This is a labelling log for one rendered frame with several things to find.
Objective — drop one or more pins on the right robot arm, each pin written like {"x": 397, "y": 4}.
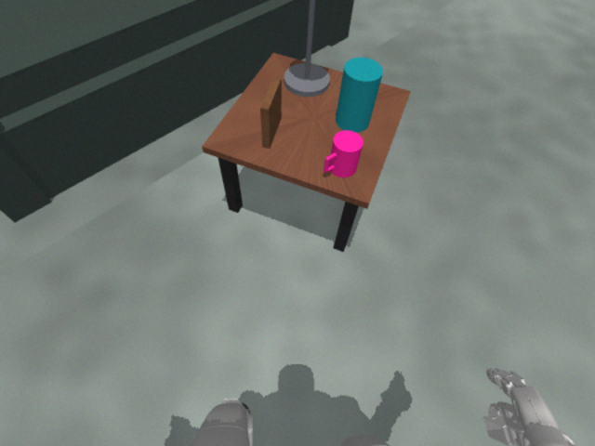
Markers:
{"x": 543, "y": 435}

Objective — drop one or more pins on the desk lamp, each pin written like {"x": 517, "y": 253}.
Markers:
{"x": 306, "y": 79}

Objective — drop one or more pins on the right robot hand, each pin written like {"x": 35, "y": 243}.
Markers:
{"x": 506, "y": 423}

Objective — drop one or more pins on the sofa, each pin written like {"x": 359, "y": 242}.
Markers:
{"x": 85, "y": 83}

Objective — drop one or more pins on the coffee table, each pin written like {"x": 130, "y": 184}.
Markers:
{"x": 303, "y": 140}

